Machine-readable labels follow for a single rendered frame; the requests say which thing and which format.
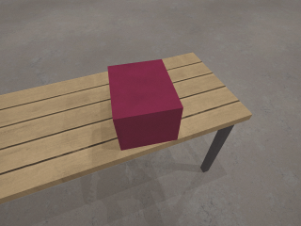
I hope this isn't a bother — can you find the carton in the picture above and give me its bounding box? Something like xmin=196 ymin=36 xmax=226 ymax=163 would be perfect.
xmin=107 ymin=59 xmax=183 ymax=151

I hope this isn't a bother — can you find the table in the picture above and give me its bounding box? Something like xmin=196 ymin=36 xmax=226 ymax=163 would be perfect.
xmin=0 ymin=52 xmax=253 ymax=204

